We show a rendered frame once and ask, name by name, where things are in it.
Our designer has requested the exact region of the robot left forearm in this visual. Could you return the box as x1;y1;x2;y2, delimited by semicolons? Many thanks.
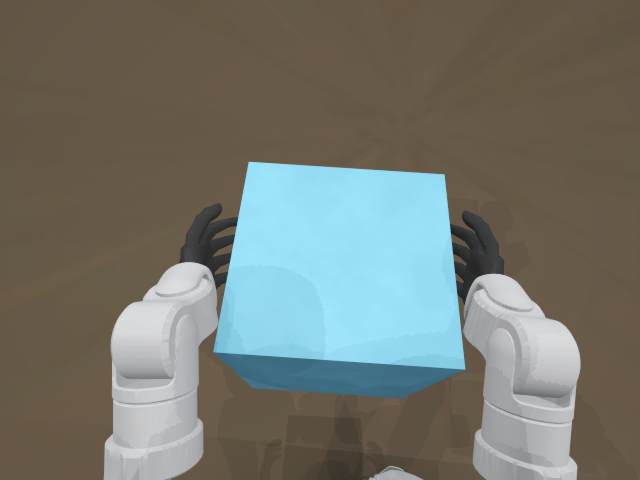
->
104;262;219;480

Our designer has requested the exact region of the left robot hand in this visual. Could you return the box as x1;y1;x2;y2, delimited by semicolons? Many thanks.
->
179;203;238;289

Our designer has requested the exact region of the right robot hand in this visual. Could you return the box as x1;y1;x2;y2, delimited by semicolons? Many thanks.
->
450;211;504;305

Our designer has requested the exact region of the carton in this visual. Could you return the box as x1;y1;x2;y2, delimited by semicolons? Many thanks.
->
213;162;465;398

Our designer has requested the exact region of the robot right shin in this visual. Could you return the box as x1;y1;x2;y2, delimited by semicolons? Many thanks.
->
378;466;404;476

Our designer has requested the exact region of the robot right forearm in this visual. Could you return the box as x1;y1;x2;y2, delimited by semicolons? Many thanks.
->
463;274;581;480

